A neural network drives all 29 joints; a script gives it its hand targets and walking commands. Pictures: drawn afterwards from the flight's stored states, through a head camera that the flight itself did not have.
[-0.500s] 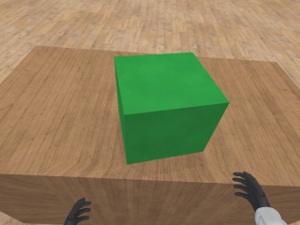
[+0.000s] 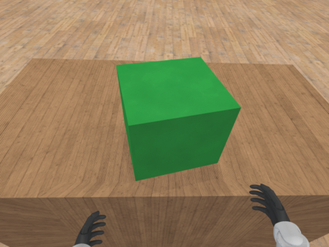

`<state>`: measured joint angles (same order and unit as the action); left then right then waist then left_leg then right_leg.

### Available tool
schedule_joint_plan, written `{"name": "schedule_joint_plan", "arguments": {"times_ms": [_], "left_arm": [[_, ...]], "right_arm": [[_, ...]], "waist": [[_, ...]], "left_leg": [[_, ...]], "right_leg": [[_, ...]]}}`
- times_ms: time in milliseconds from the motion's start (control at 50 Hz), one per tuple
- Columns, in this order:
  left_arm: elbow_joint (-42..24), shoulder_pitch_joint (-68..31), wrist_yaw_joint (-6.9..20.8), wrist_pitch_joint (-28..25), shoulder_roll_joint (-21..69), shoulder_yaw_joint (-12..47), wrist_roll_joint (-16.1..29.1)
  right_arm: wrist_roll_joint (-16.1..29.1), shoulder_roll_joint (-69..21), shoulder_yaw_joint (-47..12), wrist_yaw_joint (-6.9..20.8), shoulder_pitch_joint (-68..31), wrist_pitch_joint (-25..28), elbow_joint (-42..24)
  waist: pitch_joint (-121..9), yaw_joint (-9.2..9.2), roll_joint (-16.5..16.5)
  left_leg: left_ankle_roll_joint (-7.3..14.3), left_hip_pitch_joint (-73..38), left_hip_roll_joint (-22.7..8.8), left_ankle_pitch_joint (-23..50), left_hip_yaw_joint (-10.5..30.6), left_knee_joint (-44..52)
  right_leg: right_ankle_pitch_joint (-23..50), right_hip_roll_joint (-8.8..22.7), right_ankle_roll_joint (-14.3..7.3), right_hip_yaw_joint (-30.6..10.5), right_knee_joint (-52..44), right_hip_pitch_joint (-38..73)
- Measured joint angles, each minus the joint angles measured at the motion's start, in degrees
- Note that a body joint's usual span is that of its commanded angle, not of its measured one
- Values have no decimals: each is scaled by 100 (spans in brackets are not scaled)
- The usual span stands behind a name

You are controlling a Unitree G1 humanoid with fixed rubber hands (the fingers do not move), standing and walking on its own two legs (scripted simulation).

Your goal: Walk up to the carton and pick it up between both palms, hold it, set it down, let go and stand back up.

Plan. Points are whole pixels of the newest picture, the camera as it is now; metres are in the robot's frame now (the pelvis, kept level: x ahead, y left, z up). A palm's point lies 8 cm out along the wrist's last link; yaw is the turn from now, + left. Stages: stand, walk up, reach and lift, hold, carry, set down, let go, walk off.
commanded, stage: let go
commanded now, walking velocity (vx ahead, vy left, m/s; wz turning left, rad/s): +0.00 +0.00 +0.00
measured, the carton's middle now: (169, 116) +0.49 -0.02 +0.04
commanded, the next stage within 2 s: stand in 0.02 s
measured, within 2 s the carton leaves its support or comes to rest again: neither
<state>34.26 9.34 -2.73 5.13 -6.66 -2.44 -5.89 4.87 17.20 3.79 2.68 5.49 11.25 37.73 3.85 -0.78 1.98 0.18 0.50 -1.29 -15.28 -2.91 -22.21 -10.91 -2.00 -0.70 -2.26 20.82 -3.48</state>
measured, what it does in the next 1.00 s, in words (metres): stands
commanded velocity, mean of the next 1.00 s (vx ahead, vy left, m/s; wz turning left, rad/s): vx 0.00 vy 0.00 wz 0.00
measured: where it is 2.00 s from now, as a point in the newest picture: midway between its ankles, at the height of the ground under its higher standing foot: outside the picture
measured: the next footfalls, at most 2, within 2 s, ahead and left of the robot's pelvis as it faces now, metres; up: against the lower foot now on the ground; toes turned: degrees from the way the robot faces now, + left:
none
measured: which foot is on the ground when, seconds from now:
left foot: down 0.00-1.00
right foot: down 0.00-1.00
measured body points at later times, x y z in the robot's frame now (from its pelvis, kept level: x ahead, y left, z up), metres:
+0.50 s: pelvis -0.03 +0.00 -0.01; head -0.03 -0.01 +0.44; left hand +0.07 +0.26 -0.12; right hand +0.05 -0.26 -0.13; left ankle -0.03 +0.11 -0.74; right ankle +0.01 -0.12 -0.74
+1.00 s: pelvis -0.04 +0.00 -0.01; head -0.04 +0.00 +0.44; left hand +0.04 +0.26 -0.14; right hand +0.01 -0.26 -0.13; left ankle -0.03 +0.11 -0.74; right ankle +0.01 -0.12 -0.74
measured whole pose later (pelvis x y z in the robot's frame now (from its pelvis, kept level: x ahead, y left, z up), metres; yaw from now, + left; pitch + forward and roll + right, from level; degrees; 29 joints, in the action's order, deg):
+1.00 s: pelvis -0.04 +0.00 -0.01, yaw +1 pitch -2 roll +0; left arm 48.3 16.5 -0.2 -0.5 -13.6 -1.2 -0.8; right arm -0.3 14.6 0.8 -0.8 24.1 1.5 41.4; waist 0.6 -0.3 -0.2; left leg 0.9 12.5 -0.2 -14.9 -2.2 -29.3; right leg -10.6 -0.9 0.3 -2.2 27.7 -15.2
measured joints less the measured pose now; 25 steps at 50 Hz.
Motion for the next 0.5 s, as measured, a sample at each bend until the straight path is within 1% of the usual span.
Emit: {"name": "schedule_joint_plan", "arguments": {"times_ms": [60,100,160,220,300,400,500], "left_arm": [[-12,-3,30,-14,-35,23,92],[115,40,106,-227,-130,62,343],[361,165,204,-449,-342,29,473],[573,276,266,-532,-546,-53,475],[763,424,313,-565,-696,-129,487],[956,551,337,-574,-731,-122,510],[1059,546,321,-586,-699,-31,508]], "right_arm": [[-99,-63,11,-75,21,-70,-121],[-293,-50,-17,-186,142,-261,-412],[-417,-42,-65,-319,278,-492,-635],[-471,-84,-116,-357,511,-736,-501],[-508,-176,-174,-367,933,-900,-238],[-540,-266,-239,-355,1336,-946,32],[-537,-288,-276,-348,1583,-937,209]], "waist": [[23,18,14],[-122,25,-48],[-234,31,-131],[-284,63,-175],[-260,116,-281],[-180,79,-418],[-108,19,-439]], "left_leg": [[-24,33,-4,32,23,-9],[-38,330,-52,-32,74,-236],[-68,598,-113,-121,120,-480],[-79,743,-128,-154,169,-616],[-75,860,-123,-150,187,-697],[-43,968,-81,-93,155,-709],[-15,1029,-30,-34,122,-708]], "right_leg": [[-7,0,-17,31,63,-48],[-12,-40,-21,84,141,-263],[-15,-95,-41,127,236,-459],[-39,-107,-55,175,326,-568],[-27,-101,-54,189,383,-671],[12,-61,-19,153,442,-808],[33,-12,8,114,526,-914]]}}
